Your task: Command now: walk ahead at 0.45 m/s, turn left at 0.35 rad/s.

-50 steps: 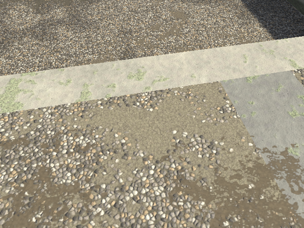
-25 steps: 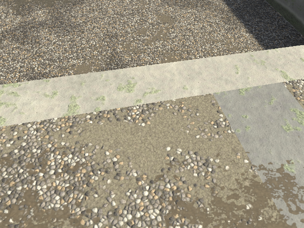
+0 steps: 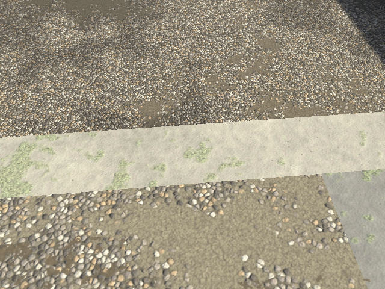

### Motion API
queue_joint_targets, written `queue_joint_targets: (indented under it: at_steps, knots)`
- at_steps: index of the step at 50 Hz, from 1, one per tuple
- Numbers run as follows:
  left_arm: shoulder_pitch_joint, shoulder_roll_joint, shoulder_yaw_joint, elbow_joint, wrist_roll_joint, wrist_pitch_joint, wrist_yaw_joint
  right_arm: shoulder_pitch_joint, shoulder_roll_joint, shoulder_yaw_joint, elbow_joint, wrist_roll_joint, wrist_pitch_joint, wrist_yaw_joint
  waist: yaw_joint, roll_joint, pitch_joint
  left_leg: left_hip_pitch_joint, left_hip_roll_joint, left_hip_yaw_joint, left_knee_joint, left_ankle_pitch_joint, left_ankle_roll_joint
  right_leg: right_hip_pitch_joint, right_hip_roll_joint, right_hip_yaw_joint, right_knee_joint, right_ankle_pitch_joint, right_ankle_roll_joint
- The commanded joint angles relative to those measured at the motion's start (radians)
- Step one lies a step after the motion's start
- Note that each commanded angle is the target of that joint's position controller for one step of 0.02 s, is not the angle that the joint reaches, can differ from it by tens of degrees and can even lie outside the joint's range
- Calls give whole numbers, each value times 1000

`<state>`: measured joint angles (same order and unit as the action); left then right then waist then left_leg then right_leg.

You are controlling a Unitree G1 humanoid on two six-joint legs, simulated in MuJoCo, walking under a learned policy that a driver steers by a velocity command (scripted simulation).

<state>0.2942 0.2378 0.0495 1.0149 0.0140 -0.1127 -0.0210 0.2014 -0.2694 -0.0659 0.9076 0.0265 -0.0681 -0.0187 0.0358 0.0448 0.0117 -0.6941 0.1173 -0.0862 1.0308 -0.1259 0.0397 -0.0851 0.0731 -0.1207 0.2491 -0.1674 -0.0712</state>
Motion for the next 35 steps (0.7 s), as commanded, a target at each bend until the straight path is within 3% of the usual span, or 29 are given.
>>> queue_joint_targets:
  at_steps: [1, 4, 7, 9, 11, 12, 13, 14, 15, 16, 17, 18, 20, 22, 24, 29, 33, 35]
  knots:
    - [-89, 132, 17, -69, 4, -18, 22, 15, -36, -9, -47, -8, -7, 12, -44, -76, 66, 20, 4, -21, -171, 186, -8, -107, -271, 84, -162, 240, -118]
    - [-56, 155, 15, -64, -3, -4, 44, -119, -2, 10, -107, -24, -13, 36, 0, -66, 72, 102, -29, 94, -344, 287, -16, -92, -258, -12, -111, 447, -93]
    - [-18, 183, 21, -52, -19, 32, 57, -146, -18, 7, -157, -22, -4, 60, 4, -86, 41, 87, -54, 122, -413, 200, -1, 57, -301, -28, 7, 584, -76]
    - [-38, 207, 32, -66, -29, 57, 68, -95, -59, -9, -176, -24, -1, 75, -33, -114, -5, 144, -97, 153, -430, 78, 31, 122, -320, -33, 138, 756, -52]
    - [-68, 206, 34, -95, -30, 80, 75, 102, -140, -50, -140, -20, -7, 77, -130, -89, -107, 378, -167, 168, -547, 132, 80, 95, -266, -56, 444, 757, 1]
    - [-27, 184, 23, -120, -6, 75, 70, 177, -227, -75, -140, -27, -3, 56, -146, 43, -202, 630, -34, -24, -551, 511, 142, -97, -196, -67, 738, 418, 62]
    - [101, 56, -13, -139, 41, 56, 47, 134, -302, -78, -172, -40, 7, 40, -20, 250, -327, 952, 215, -413, -458, 976, 339, -459, -3, 16, 1094, -535, 128]
    - [85, 134, -3, -138, 3, 36, 27, 158, -246, -64, -203, -46, 12, 43, -82, 143, -506, 993, 268, -571, -565, 733, 415, -520, 0, 223, 1223, -549, 114]
    - [-25, 173, 10, -168, -34, 33, 24, 80, -198, -55, -231, -39, 15, 42, -95, 48, -386, 887, 209, -460, -615, 539, 359, -584, -47, 233, 1201, -442, 93]
    - [-81, 164, 11, -181, -33, 42, 35, 11, -160, -46, -239, -20, 22, 35, -70, -44, -251, 737, 155, -365, -655, 389, 296, -605, -88, 212, 1124, -350, 94]
    - [-101, 166, 17, -180, -21, 57, 50, -28, -138, -37, -251, -15, 29, 28, -48, -71, -172, 594, 122, -312, -689, 308, 264, -575, -117, 210, 1049, -302, 99]
    - [-96, 174, 23, -189, -14, 73, 57, -44, -135, -36, -258, -25, 34, 24, -21, -42, -142, 489, 94, -289, -714, 255, 250, -510, -127, 214, 987, -275, 99]
    - [-71, 146, 22, -193, -6, 88, 63, -46, -150, -42, -271, -41, 37, 19, 0, 11, -132, 402, 50, -244, -728, 285, 239, -443, -107, 197, 886, -242, 109]
    - [-78, 131, 19, -200, -3, 92, 72, -26, -173, -51, -279, -35, 39, 8, -5, 24, -155, 411, 39, -236, -715, 323, 237, -445, -92, 198, 792, -217, 130]
    - [-106, 133, 20, -212, -3, 98, 78, -19, -185, -56, -290, -25, 51, -5, -17, 32, -178, 427, 36, -260, -710, 221, 226, -456, -87, 214, 729, -175, 147]
    - [-155, 132, 20, -231, -12, 104, 76, -32, -156, -41, -303, -34, 74, -19, -45, 88, -141, 382, 11, -272, -723, -69, 187, -408, -96, 206, 595, -109, 157]
    - [-151, 136, 20, -240, -17, 83, 62, -16, -139, -28, -297, -40, 81, -13, -57, 109, -135, 425, 30, -309, -672, 19, 184, -323, -89, 183, 450, -155, 133]
    - [-102, 121, 18, -226, -15, 69, 47, -24, -119, -15, -295, -30, 87, -12, -18, 95, -130, 419, 3, -295, -616, 75, 146, -195, -80, 156, 222, -23, 97]
